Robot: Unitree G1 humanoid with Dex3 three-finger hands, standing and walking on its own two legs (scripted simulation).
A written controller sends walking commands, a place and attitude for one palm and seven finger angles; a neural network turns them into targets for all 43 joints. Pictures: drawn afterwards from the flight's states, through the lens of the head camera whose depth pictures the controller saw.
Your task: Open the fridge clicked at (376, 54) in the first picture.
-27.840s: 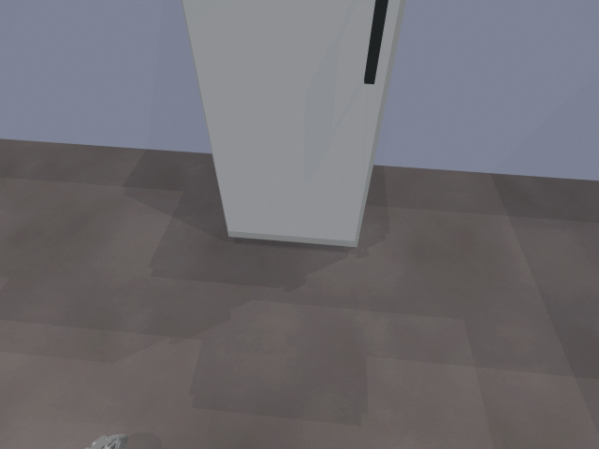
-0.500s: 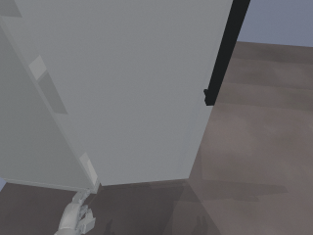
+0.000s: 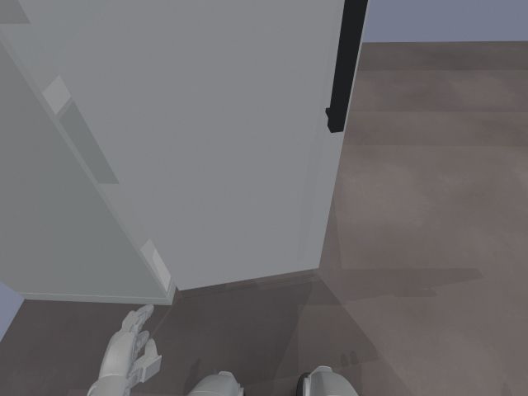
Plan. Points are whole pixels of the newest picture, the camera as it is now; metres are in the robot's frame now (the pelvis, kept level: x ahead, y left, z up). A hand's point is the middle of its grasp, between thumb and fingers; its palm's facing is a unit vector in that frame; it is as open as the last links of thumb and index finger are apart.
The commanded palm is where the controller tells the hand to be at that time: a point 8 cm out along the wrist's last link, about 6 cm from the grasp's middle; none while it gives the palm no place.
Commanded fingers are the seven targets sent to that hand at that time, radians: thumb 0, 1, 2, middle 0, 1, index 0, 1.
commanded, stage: step back with the hand held close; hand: right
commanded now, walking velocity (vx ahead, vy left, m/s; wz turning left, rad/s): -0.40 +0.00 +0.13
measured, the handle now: (343, 43) +0.63 -0.10 +0.23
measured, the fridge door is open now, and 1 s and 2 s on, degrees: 78 78 78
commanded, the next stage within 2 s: stop stepping back and stand still in 0.06 s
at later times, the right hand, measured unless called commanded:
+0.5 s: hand out of the picture +0.06 -0.28 +0.22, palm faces +0.43 +0.84 -0.33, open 7.4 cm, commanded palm +0.02 -0.32 +0.21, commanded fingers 0.00 -0.90 -0.90 0.20 0.30 0.20 0.30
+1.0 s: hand out of the picture +0.01 -0.30 +0.21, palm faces +0.41 +0.83 -0.38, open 7.4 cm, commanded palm -0.04 -0.34 +0.21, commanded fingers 0.00 -0.90 -0.90 0.20 0.30 0.20 0.30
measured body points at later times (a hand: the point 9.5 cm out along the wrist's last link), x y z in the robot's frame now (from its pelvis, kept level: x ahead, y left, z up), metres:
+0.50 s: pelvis -0.14 -0.03 +0.02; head -0.16 -0.07 +0.47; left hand +0.02 +0.19 -0.05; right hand +0.03 -0.32 +0.23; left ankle -0.17 +0.07 -0.71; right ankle -0.01 -0.14 -0.68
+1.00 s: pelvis -0.21 -0.05 +0.02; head -0.23 -0.07 +0.47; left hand -0.10 +0.20 -0.07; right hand -0.02 -0.34 +0.23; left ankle -0.17 +0.04 -0.71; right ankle -0.15 -0.17 -0.67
